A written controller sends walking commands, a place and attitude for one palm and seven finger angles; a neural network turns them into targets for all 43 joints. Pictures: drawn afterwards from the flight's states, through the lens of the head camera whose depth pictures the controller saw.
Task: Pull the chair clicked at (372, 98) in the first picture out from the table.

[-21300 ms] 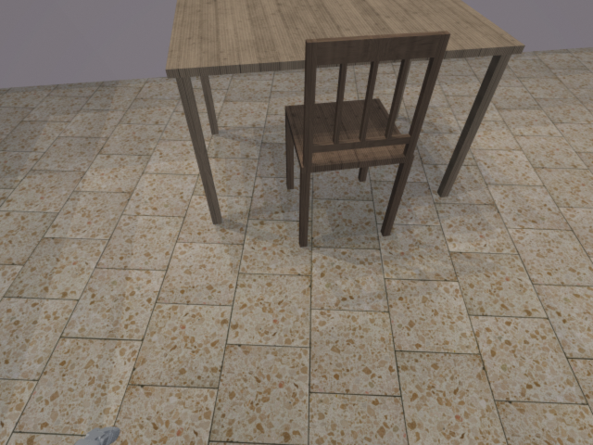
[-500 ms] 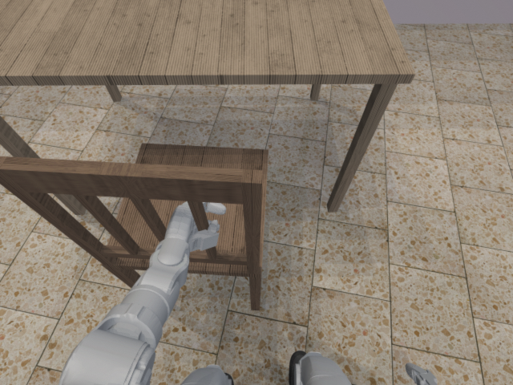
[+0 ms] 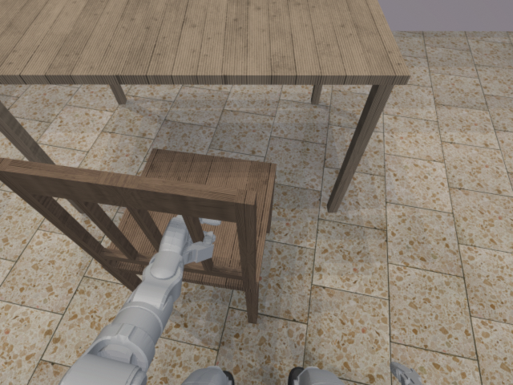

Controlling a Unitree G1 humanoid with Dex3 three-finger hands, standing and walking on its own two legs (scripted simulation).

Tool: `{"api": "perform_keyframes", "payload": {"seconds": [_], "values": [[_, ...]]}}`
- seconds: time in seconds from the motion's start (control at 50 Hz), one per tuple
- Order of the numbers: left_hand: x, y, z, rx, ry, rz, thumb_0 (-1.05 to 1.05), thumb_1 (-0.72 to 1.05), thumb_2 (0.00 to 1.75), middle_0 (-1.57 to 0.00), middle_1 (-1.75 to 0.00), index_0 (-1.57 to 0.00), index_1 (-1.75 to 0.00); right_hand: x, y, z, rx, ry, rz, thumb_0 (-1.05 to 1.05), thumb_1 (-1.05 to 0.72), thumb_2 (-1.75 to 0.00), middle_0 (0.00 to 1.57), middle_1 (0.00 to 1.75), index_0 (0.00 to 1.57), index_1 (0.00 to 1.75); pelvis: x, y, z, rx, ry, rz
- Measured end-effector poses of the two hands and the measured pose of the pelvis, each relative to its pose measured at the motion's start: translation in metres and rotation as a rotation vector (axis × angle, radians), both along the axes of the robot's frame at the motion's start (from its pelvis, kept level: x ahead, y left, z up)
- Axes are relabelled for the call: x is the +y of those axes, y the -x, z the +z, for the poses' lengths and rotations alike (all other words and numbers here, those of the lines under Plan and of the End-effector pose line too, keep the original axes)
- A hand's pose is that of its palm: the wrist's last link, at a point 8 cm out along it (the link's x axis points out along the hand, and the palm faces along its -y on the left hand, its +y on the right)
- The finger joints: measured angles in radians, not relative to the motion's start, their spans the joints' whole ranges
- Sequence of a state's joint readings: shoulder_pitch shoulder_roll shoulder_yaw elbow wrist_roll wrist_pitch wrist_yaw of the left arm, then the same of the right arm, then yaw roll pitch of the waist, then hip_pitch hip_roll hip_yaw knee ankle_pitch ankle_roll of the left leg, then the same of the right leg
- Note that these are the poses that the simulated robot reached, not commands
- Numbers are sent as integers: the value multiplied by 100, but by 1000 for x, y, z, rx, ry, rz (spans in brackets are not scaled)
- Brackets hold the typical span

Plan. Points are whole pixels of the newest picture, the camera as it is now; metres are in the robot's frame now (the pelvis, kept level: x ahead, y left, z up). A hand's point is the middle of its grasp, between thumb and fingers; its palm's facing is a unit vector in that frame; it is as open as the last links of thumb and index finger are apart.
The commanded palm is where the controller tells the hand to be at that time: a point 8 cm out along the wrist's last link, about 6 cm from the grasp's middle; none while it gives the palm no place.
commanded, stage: stop walking, hand still on the chair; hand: left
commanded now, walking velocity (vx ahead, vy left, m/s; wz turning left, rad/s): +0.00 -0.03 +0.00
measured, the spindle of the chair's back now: (155, 237) +0.37 +0.21 -0.10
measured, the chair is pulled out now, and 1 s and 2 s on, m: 0.24 0.27 0.27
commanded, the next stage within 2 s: open the thumb and straighten the fingers in 0.68 s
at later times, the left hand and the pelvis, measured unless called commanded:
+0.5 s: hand (208, 260) +0.31 +0.09 -0.06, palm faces -0.03 -0.99 -0.15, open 5.2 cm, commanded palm +0.30 +0.15 -0.05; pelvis +0.04 -0.02 +0.01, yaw -1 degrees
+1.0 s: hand (206, 258) +0.32 +0.10 -0.05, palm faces -0.08 -0.99 -0.14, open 7.0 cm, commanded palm +0.30 +0.15 -0.03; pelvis +0.05 -0.01 -0.01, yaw +0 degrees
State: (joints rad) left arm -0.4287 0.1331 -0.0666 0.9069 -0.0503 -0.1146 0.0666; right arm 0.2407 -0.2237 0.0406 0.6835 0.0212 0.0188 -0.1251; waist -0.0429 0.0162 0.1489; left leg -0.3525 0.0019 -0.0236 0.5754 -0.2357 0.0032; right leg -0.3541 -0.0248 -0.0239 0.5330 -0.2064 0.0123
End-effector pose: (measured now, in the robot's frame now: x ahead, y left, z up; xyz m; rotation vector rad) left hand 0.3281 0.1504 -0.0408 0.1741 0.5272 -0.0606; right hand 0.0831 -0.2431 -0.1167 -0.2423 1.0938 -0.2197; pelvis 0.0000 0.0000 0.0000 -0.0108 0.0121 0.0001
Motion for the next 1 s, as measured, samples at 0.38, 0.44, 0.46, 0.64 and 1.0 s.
{"api": "perform_keyframes", "payload": {"seconds": [0.38,0.44,0.46,0.64,1.0], "values": [[-4,30,3,37,1,85,7,73,82,-32,-119,-49,-144,-26,-66,23,-175,-1,13,1,-91,-90,20,30,20,30,-22,-32,10,-30,-6,-9],[-4,30,3,37,0,84,8,73,82,-32,-120,-49,-144,-29,-74,26,-186,9,12,1,-91,-90,20,30,20,30,-22,-37,11,-30,-6,-9],[-4,30,3,37,-1,83,7,73,82,-32,-120,-49,-144,-29,-76,27,-188,10,12,1,-91,-90,20,30,20,30,-22,-38,11,-29,-6,-9],[-4,30,3,36,-3,67,7,74,82,-32,-121,-49,-144,-19,-84,26,-178,-7,17,1,-91,-90,20,30,20,30,-19,-48,12,-25,-7,-9],[2,26,7,-34,16,13,3,39,65,-41,-137,-49,-144,-8,-88,15,-245,-85,17,1,-91,-90,20,30,20,30,-6,-51,-6,78,-14,-6]]}}
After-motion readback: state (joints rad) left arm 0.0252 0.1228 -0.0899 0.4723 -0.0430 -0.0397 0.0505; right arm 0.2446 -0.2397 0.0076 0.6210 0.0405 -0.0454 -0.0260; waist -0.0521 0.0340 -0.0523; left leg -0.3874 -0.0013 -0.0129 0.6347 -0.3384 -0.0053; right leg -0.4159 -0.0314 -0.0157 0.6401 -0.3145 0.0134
